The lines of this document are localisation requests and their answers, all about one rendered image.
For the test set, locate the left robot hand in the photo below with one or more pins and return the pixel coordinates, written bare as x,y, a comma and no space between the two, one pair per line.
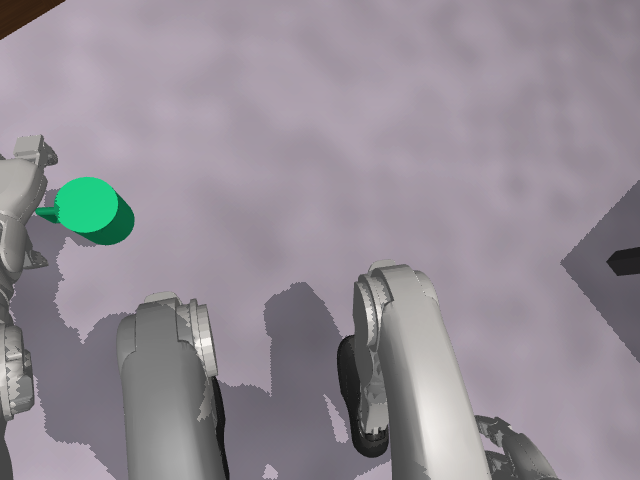
23,185

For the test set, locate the left robot arm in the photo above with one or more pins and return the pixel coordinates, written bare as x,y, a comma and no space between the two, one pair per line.
16,375

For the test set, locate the mug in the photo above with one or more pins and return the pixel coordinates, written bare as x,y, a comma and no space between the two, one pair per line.
91,208

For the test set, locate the right robot foot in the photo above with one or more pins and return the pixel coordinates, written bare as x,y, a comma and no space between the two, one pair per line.
366,444

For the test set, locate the right robot hand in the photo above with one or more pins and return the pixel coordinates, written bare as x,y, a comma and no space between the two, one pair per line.
522,459

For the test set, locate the left robot foot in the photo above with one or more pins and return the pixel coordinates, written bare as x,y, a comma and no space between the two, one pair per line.
220,425

